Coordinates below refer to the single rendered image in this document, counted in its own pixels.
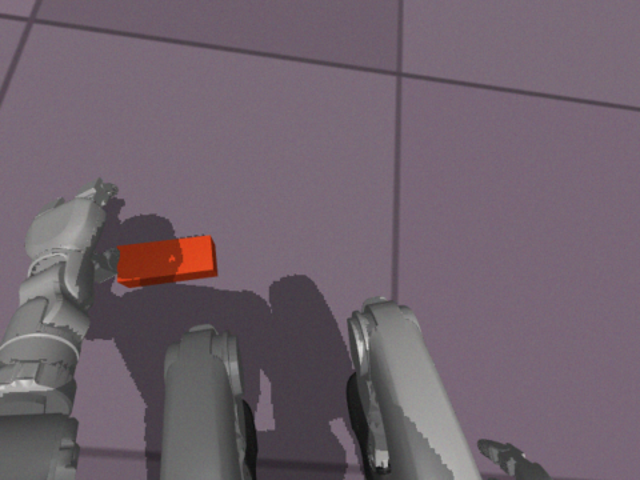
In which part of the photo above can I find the carton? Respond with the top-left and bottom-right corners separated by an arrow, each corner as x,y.
117,235 -> 218,288

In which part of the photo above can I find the left robot foot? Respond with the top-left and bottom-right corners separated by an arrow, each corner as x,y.
242,399 -> 258,480

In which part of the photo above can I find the left robot arm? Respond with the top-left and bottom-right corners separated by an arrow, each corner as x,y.
0,249 -> 95,480

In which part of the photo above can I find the left robot hand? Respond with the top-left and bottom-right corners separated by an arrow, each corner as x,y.
25,177 -> 120,283

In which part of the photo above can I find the right robot hand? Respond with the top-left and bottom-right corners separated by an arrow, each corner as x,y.
477,439 -> 553,480

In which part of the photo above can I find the right robot foot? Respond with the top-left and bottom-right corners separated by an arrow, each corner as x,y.
346,372 -> 392,480

